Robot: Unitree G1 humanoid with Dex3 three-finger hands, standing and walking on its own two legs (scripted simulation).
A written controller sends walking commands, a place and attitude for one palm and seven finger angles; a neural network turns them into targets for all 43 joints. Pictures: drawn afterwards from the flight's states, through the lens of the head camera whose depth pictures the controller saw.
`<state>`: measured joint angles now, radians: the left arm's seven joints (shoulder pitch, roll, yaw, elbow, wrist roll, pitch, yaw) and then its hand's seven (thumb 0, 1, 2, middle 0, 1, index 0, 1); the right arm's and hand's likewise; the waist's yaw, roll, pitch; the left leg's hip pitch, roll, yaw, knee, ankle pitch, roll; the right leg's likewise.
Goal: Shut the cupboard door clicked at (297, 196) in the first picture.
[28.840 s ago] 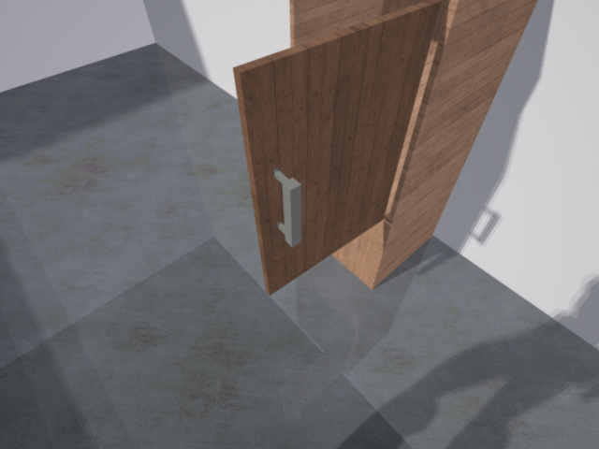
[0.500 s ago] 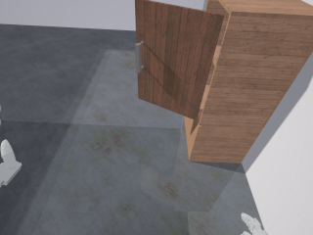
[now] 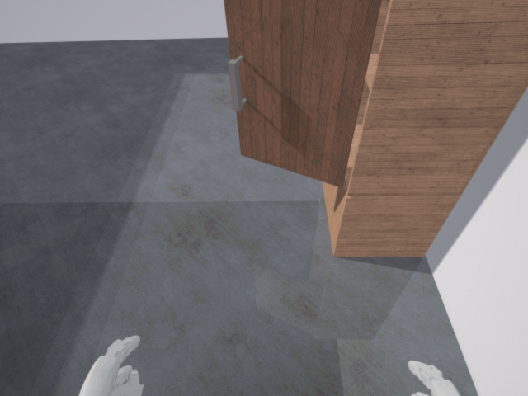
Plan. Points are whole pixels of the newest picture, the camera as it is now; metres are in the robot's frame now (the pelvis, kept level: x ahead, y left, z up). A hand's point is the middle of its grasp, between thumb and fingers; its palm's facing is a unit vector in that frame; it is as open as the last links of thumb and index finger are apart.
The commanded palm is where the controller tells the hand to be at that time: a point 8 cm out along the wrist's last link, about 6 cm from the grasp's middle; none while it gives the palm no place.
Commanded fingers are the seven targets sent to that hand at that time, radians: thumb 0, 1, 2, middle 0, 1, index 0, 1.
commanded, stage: let the arm hang, fingers relaxed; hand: left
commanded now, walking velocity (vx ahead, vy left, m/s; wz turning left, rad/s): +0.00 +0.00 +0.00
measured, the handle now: (239, 83) +0.99 +0.12 -0.01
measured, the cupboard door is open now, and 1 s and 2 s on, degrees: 63 63 63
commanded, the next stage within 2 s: look to check the result in 0.90 s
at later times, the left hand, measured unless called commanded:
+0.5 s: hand out of the picture -0.04 +0.20 -0.16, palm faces +0.02 -0.97 -0.25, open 7.3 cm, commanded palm none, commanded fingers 0.00 0.90 0.90 -0.20 -0.30 -0.20 -0.30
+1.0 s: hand out of the picture +0.01 +0.18 -0.16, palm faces +0.01 -0.98 -0.21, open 7.4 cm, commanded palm none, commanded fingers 0.00 0.90 0.90 -0.20 -0.30 -0.20 -0.30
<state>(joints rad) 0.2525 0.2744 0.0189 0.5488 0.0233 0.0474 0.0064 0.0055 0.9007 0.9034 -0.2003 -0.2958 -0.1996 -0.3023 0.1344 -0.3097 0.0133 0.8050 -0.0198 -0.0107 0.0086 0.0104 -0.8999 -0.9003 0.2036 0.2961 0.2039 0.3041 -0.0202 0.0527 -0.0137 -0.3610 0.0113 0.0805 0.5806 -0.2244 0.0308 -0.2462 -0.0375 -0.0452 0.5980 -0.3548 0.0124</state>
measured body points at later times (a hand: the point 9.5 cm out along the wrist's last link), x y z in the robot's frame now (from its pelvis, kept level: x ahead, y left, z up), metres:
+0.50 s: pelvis -0.01 +0.00 +0.01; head +0.00 -0.01 +0.46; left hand -0.04 +0.25 -0.14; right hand -0.02 -0.23 -0.15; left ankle +0.05 +0.10 -0.73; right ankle -0.02 -0.13 -0.73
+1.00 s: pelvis +0.00 -0.01 +0.02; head +0.01 -0.01 +0.46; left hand +0.01 +0.23 -0.14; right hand +0.01 -0.25 -0.14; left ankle +0.05 +0.10 -0.73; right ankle -0.02 -0.13 -0.73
